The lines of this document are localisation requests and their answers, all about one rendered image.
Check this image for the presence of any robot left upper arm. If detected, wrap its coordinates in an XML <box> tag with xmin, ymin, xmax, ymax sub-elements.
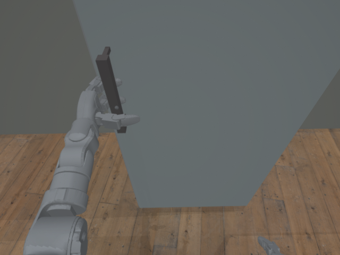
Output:
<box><xmin>25</xmin><ymin>216</ymin><xmax>88</xmax><ymax>255</ymax></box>

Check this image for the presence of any left robot hand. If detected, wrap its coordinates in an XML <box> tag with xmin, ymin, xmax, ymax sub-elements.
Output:
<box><xmin>76</xmin><ymin>76</ymin><xmax>140</xmax><ymax>130</ymax></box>

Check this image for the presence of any handle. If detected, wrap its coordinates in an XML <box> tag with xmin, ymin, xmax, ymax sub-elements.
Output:
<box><xmin>96</xmin><ymin>47</ymin><xmax>127</xmax><ymax>133</ymax></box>

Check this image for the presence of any robot left forearm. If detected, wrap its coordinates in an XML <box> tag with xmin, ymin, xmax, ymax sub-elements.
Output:
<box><xmin>23</xmin><ymin>118</ymin><xmax>99</xmax><ymax>255</ymax></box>

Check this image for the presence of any fridge door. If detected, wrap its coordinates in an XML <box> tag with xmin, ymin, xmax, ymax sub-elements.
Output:
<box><xmin>74</xmin><ymin>0</ymin><xmax>340</xmax><ymax>208</ymax></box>

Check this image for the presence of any right robot hand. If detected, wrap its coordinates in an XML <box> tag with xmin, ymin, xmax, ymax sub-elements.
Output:
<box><xmin>258</xmin><ymin>236</ymin><xmax>284</xmax><ymax>255</ymax></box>

